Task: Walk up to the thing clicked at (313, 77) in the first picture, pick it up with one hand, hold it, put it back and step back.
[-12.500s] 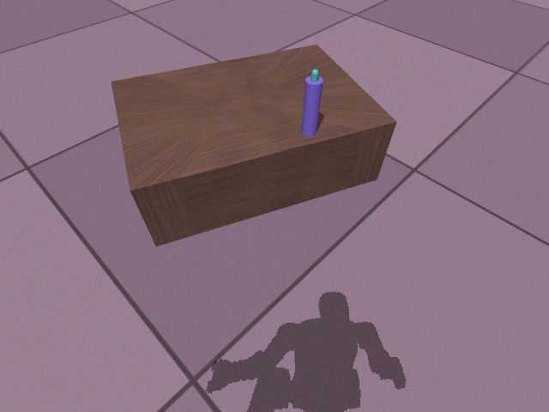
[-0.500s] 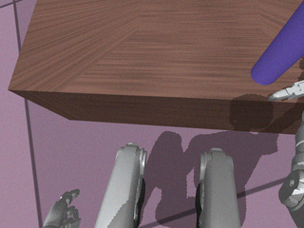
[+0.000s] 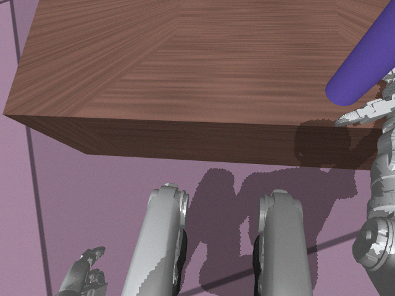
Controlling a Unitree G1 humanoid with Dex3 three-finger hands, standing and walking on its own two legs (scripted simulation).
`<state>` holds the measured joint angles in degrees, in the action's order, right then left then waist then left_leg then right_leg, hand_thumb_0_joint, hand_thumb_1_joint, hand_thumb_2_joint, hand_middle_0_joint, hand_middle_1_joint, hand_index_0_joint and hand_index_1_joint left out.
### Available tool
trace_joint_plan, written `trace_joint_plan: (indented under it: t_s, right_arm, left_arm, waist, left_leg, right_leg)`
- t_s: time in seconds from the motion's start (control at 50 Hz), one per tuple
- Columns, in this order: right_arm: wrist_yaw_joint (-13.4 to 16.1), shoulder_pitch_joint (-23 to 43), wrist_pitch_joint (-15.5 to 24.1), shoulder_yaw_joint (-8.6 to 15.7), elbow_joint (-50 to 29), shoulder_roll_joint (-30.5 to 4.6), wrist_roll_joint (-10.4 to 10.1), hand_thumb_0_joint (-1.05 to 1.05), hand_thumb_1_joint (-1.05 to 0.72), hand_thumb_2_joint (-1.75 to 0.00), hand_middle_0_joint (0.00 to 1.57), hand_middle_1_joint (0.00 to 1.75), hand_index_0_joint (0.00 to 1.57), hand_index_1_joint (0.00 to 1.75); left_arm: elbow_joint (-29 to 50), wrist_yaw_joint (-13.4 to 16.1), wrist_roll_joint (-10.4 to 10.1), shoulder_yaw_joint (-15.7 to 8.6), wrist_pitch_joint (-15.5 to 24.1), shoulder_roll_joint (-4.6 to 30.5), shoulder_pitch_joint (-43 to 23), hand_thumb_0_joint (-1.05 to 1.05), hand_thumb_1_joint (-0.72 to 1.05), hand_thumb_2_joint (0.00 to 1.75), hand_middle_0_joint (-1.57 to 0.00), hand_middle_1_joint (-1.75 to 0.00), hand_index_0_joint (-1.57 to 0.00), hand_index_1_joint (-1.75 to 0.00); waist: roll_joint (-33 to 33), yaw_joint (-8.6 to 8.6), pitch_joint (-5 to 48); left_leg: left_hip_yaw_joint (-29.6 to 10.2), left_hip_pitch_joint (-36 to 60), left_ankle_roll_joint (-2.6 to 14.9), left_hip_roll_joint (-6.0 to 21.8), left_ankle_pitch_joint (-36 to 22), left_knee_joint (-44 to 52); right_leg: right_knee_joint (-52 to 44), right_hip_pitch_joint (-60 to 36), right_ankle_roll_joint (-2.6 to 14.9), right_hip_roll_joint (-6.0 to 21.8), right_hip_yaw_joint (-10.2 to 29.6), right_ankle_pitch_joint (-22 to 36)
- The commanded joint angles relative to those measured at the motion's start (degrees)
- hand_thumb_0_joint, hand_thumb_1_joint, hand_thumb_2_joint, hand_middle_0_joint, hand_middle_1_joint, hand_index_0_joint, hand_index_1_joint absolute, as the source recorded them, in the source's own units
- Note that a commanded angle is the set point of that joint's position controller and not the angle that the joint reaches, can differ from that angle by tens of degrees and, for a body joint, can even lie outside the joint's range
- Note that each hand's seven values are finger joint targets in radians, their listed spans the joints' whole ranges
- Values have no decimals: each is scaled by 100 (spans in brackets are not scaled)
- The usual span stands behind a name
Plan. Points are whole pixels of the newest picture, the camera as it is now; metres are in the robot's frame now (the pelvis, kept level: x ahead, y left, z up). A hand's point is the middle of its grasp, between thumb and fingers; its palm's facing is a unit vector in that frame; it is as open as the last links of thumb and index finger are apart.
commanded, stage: close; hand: right
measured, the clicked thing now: (385, 44) +0.52 -0.25 +0.07
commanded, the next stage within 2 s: settle in 0.66 s
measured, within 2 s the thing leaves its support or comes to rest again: leaves its support in 1.30 s
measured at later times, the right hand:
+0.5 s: hand (365, 69) +0.51 -0.25 +0.02, palm faces +0.20 +0.98 -0.03, open 9.8 cm
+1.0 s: hand (364, 72) +0.50 -0.25 +0.02, palm faces +0.20 +0.98 -0.03, open 9.2 cm
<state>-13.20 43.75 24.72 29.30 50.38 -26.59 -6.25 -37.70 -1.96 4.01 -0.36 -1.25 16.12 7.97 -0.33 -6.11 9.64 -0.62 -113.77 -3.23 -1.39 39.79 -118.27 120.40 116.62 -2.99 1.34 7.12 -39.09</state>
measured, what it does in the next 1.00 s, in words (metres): stands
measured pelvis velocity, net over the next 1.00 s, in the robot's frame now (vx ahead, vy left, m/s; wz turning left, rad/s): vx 0.01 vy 0.00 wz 0.00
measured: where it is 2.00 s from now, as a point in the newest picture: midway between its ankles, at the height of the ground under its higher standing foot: (217, 278)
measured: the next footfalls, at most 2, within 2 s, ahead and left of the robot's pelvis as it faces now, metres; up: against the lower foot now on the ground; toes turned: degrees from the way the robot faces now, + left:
none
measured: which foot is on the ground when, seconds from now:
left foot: down 0.00-1.00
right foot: down 0.00-1.00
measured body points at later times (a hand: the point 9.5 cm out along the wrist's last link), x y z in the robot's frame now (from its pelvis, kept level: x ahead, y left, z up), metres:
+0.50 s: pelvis +0.00 +0.00 +0.01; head +0.22 -0.04 +0.40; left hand +0.09 +0.28 -0.12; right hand +0.49 -0.30 +0.02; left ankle +0.09 +0.14 -0.39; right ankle +0.08 -0.14 -0.39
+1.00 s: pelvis +0.01 +0.00 +0.01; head +0.22 -0.04 +0.41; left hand +0.11 +0.28 -0.11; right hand +0.49 -0.30 +0.02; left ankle +0.09 +0.14 -0.39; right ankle +0.08 -0.14 -0.39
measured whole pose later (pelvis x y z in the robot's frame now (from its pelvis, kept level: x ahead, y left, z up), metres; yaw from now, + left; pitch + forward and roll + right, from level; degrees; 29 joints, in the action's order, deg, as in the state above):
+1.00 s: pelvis +0.01 +0.00 +0.01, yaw +0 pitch +36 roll +5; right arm -10.2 43.7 22.7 28.8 47.2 -26.4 -4.7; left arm -36.6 -2.0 3.6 -0.3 -2.3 15.5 8.5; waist -0.5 -7.4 9.0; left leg -0.4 -112.2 -3.3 -1.2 40.1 -116.4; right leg 118.8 115.3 -2.9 1.5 7.1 -39.5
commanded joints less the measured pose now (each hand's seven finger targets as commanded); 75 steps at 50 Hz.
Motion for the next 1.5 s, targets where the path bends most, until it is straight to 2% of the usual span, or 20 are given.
trace_joint_plan:
  t_s: [0.0, 0.24, 0.36, 0.44, 0.52, 0.54, 0.68, 0.74, 0.76, 0.98, 1.1, 1.16, 1.18, 1.2, 1.22, 1.28, 1.34, 1.42, 1.46, 1.48]
  right_arm:
    - [-17, 2066, 415, 76, -997, -1405, -83, 0, 56, -3, 66, 31, 64, 31]
    - [205, 2146, 342, 145, -1143, -1553, -2, 0, 35, -30, 93, 61, 92, 61]
    - [259, 2119, 365, 73, -1111, -1419, 45, 0, 13, -51, 108, 80, 107, 80]
    - [209, 2088, 367, 118, -973, -1476, 56, 0, -1, -65, 120, 93, 119, 93]
    - [182, 2270, 380, 195, -1249, -1573, -8, 0, -12, -86, 125, 110, 125, 110]
    - [173, 2033, 333, 159, -1032, -1385, -32, 0, -14, -91, 129, 115, 129, 115]
    - [167, 1787, 311, 96, -1109, -1153, -106, 0, -31, -113, 139, 134, 140, 134]
    - [200, 1777, 345, 221, -1373, -1414, -75, 0, -37, -121, 142, 141, 144, 141]
    - [191, 1689, 319, 152, -1149, -1332, -44, 0, -35, -127, 138, 142, 141, 142]
    - [306, 2150, 229, 248, -2274, -1616, -67, 0, -29, -133, 141, 149, 145, 149]
    - [414, 2203, 159, 73, -2898, -1633, -109, 0, -26, -136, 142, 152, 146, 152]
    - [440, 2130, 171, -155, -2779, -1217, -212, 0, -27, -136, 142, 152, 146, 152]
    - [476, 2190, 208, -75, -2821, -1313, -248, 0, -25, -137, 140, 152, 145, 152]
    - [526, 2490, 284, 150, -3339, -1745, -267, 0, -24, -136, 142, 152, 146, 152]
    - [558, 2370, 280, 210, -3224, -1861, -259, 0, -22, -137, 142, 153, 146, 153]
    - [586, 2230, 322, -5, -2949, -1491, -336, 0, -26, -140, 143, 155, 147, 155]
    - [679, 2585, 465, 203, -3398, -1971, -312, 0, -23, -141, 140, 155, 145, 155]
    - [639, 2130, 392, -229, -2635, -1224, -306, 0, -23, -140, 138, 154, 143, 154]
    - [652, 2588, 461, 95, -3127, -1878, -292, 0, -21, -142, 138, 155, 144, 155]
    - [630, 2372, 384, -29, -2845, -1721, -252, 0, -21, -142, 138, 155, 144, 155]
  left_arm:
    - [211, 84, -7, -467, 75, 1224, 899, 0, 89, 90, -20, -30, -20, -30]
    - [248, 99, -23, -451, 20, 1219, 1019, 0, 89, 89, -19, -30, -20, -29]
    - [228, 102, -24, -440, 4, 1176, 1059, 0, 89, 88, -19, -29, -20, -29]
    - [150, 93, -2, -469, -21, 1235, 1156, 0, 89, 89, -19, -29, -20, -29]
    - [276, 76, -40, -437, -19, 1200, 1059, 0, 89, 88, -19, -29, -19, -29]
    - [229, 74, -40, -418, -18, 1168, 1110, 0, 90, 87, -19, -29, -19, -28]
    - [256, 69, -56, -456, -3, 1167, 1082, 0, 90, 87, -19, -29, -20, -28]
    - [329, 59, -57, -423, -8, 1150, 1000, 0, 91, 86, -19, -29, -20, -28]
    - [315, 57, -53, -441, -12, 1150, 1029, 0, 89, 89, -20, -30, -20, -29]
    - [449, 105, -84, -465, -25, 1150, 978, 0, 90, 88, -19, -29, -20, -29]
    - [379, 211, -97, -563, 34, 1178, 970, 0, 89, 89, -20, -30, -20, -30]
    - [302, 239, -93, -530, 98, 1067, 939, 0, 89, 89, -20, -30, -20, -30]
    - [367, 246, -101, -461, 147, 998, 885, 0, 89, 89, -20, -30, -20, -30]
    - [333, 276, -110, -551, 166, 1111, 950, 0, 89, 90, -20, -30, -20, -30]
    - [371, 288, -108, -498, 179, 1112, 910, 0, 89, 90, -20, -30, -20, -30]
    - [231, 323, -84, -542, 229, 1100, 884, 0, 89, 89, -20, -29, -20, -29]
    - [276, 366, -73, -581, 285, 1178, 919, 0, 88, 90, -20, -29, -19, -30]
    - [168, 382, -78, -557, 336, 1098, 885, 0, 89, 89, -19, -29, -20, -29]
    - [260, 418, -104, -583, 336, 1215, 935, 0, 89, 89, -20, -29, -20, -29]
    - [215, 424, -93, -591, 329, 1226, 974, 0, 89, 89, -19, -29, -20, -29]
  waist:
    - [-830, -109, 3473]
    - [-870, -39, 3845]
    - [-835, -103, 3622]
    - [-898, -155, 3699]
    - [-978, -74, 3774]
    - [-822, -115, 3773]
    - [-695, -104, 3786]
    - [-859, 40, 3882]
    - [-831, -30, 3782]
    - [-1209, 83, 4536]
    - [-1285, 65, 4627]
    - [-1141, -17, 4236]
    - [-1106, 29, 4255]
    - [-1261, 88, 4483]
    - [-1290, 113, 4564]
    - [-1251, 36, 4188]
    - [-1427, 140, 4473]
    - [-1197, -39, 3964]
    - [-1313, 80, 4474]
    - [-1323, 27, 4397]
  left_leg:
    - [470, 1807, 522, -31, -959, 1364]
    - [447, 2144, 519, -31, -1272, 1390]
    - [473, 1987, 528, -26, -1261, 1406]
    - [453, 2050, 513, -14, -1687, 1310]
    - [459, 2070, 546, -16, -1304, 1390]
    - [486, 2144, 526, -22, -1446, 1410]
    - [479, 2246, 514, -25, -1616, 1393]
    - [470, 2205, 542, -28, -1597, 1339]
    - [472, 2198, 535, -29, -1581, 1357]
    - [428, 2614, 549, -12, -1649, 1574]
    - [344, 2825, 507, -17, -1836, 1887]
    - [351, 2721, 501, -24, -1831, 1986]
    - [340, 2751, 491, -31, -1810, 2047]
    - [315, 2855, 504, -16, -1823, 2071]
    - [320, 2894, 504, -16, -1844, 2094]
    - [333, 2680, 520, -40, -1693, 2169]
    - [286, 2851, 528, -27, -1581, 2305]
    - [339, 2777, 539, -38, -1404, 2452]
    - [286, 3020, 538, -22, -1522, 2509]
    - [292, 3047, 528, -16, -1638, 2529]
  right_leg:
    - [-1428, -2534, 424, 4, -461, 689]
    - [-1440, -2647, 412, 14, -475, 1016]
    - [-1488, -2674, 414, 19, -447, 1026]
    - [-1348, -2861, 401, 41, -453, 1503]
    - [-1528, -2753, 404, 20, -444, 1105]
    - [-1497, -2868, 408, 29, -439, 1257]
    - [-1450, -2753, 408, 26, -435, 1400]
    - [-1491, -2870, 384, 29, -451, 1459]
    - [-1464, -2811, 391, 34, -459, 1419]
    - [-1764, -3536, 351, 42, -466, 1550]
    - [-1901, -3968, 384, 67, -480, 1713]
    - [-1976, -3783, 397, 47, -459, 1675]
    - [-1992, -3818, 414, 55, -467, 1622]
    - [-2072, -3972, 393, 53, -471, 1671]
    - [-2130, -4188, 382, 48, -472, 1741]
    - [-2237, -4212, 388, 49, -447, 1619]
    - [-2408, -4454, 381, 48, -468, 1472]
    - [-2624, -4333, 384, 37, -413, 1225]
    - [-2636, -4596, 392, 43, -424, 1367]
    - [-2631, -4697, 386, 54, -422, 1529]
